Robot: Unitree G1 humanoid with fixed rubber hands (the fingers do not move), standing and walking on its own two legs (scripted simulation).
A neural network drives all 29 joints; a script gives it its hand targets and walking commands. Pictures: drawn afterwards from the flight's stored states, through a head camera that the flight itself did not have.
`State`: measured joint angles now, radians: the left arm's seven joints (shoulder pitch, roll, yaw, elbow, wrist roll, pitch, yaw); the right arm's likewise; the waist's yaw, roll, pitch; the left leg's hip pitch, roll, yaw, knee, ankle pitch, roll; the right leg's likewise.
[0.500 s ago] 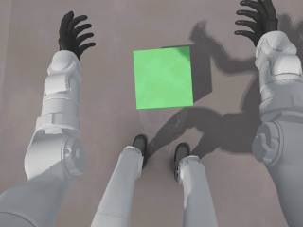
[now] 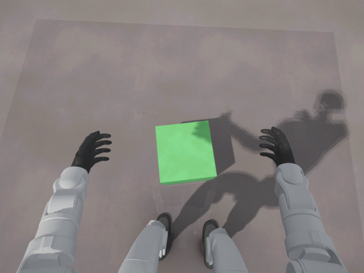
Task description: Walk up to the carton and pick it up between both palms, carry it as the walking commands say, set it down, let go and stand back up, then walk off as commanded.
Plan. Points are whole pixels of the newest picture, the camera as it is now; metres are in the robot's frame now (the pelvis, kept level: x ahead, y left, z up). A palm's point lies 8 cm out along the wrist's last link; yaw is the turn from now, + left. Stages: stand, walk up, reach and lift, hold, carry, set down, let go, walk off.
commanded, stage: let go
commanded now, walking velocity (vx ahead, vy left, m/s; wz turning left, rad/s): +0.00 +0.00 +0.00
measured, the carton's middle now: (185, 154) +0.46 +0.03 -0.64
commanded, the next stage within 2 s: stand in 0.88 s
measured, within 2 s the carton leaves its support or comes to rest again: neither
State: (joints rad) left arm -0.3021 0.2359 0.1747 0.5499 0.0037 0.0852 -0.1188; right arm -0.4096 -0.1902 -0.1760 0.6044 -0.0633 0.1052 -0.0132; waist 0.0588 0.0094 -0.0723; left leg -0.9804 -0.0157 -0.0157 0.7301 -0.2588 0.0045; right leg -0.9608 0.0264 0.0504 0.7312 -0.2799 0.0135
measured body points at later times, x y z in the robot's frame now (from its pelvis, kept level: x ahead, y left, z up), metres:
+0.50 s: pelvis +0.04 -0.01 +0.04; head +0.07 -0.01 +0.49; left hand +0.21 +0.23 -0.03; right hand +0.23 -0.24 -0.04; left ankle +0.03 +0.11 -0.70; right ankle +0.02 -0.13 -0.70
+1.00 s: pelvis +0.04 -0.01 +0.04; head +0.03 +0.01 +0.49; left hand +0.19 +0.26 -0.05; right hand +0.20 -0.26 -0.04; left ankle +0.03 +0.11 -0.70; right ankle +0.01 -0.13 -0.70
